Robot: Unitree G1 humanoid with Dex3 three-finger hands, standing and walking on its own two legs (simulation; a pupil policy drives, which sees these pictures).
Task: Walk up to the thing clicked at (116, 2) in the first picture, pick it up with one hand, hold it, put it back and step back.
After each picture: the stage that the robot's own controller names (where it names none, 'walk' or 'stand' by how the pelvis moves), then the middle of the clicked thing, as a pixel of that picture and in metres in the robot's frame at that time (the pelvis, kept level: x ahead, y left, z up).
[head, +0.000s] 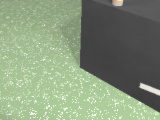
stand; out of the picture +1.05 -0.25 +0.13
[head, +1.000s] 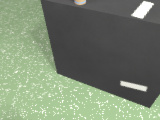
walk; out of the picture +0.96 +0.07 +0.16
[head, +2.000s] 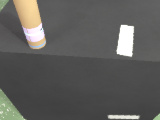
walk; (29, 16) +0.53 +0.21 +0.17
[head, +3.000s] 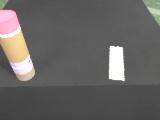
stand; (16, 50) +0.42 +0.24 +0.13
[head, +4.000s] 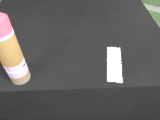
stand; (10, 54) +0.40 +0.24 +0.13
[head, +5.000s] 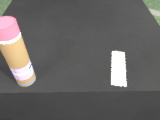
stand; (16, 56) +0.41 +0.23 +0.13
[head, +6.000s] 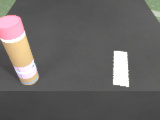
stand; (20, 54) +0.41 +0.22 +0.13
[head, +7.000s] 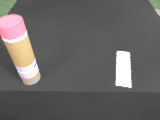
stand; (22, 54) +0.41 +0.21 +0.13
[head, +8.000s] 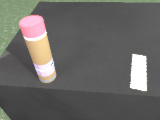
rise first; (40, 53) +0.42 +0.19 +0.13
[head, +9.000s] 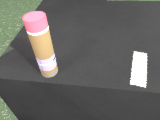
go down; (43, 48) +0.44 +0.19 +0.13
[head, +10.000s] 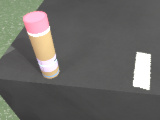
go down; (44, 49) +0.43 +0.18 +0.13
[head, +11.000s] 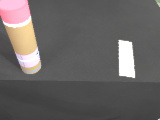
go down; (23, 41) +0.44 +0.17 +0.14
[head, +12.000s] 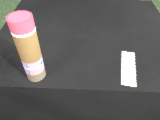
approach; (29, 50) +0.43 +0.18 +0.14
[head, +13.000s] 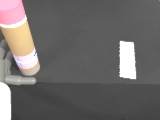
close; (20, 42) +0.43 +0.19 +0.16
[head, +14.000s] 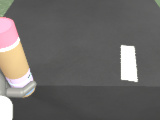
lift; (14, 63) +0.35 +0.20 +0.16
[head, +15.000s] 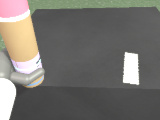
lift; (22, 44) +0.31 +0.16 +0.27
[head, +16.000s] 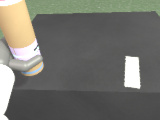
hold; (19, 32) +0.33 +0.17 +0.31
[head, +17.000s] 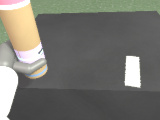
crouch; (24, 35) +0.33 +0.16 +0.30
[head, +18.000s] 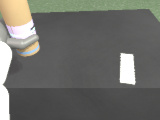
crouch; (15, 11) +0.39 +0.18 +0.33
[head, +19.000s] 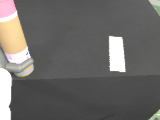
lower; (12, 40) +0.44 +0.19 +0.16
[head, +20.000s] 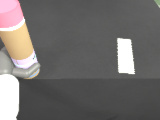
lower; (19, 45) +0.41 +0.18 +0.17
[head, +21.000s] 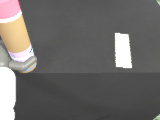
lower; (16, 38) +0.43 +0.19 +0.17
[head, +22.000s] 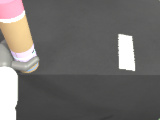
lower; (19, 38) +0.43 +0.19 +0.17
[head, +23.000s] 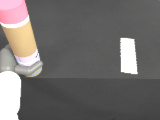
loosen; (23, 42) +0.42 +0.18 +0.17
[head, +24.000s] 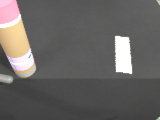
withdraw; (15, 42) +0.41 +0.19 +0.17
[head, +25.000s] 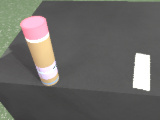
sink last; (43, 55) +0.40 +0.17 +0.14
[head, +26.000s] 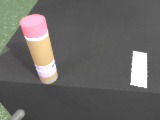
stand; (42, 53) +0.41 +0.17 +0.14
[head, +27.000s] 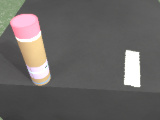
stand; (34, 54) +0.40 +0.18 +0.13
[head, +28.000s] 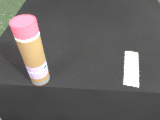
stand; (33, 54) +0.40 +0.18 +0.13
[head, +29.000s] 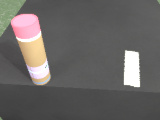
stand; (34, 54) +0.40 +0.18 +0.13
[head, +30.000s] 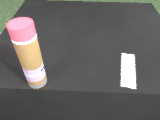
walk; (30, 57) +0.40 +0.18 +0.14
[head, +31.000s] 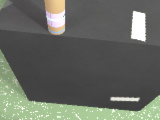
walk; (54, 1) +0.59 +0.12 +0.15
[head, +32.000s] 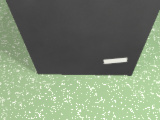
walk; out of the picture +0.95 +0.22 +0.16
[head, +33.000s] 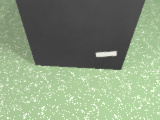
stand; out of the picture +1.14 +0.20 +0.15
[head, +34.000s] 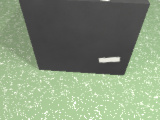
stand; out of the picture +1.12 +0.19 +0.13
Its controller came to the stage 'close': yes
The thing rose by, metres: 0.20
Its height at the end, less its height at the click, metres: +0.00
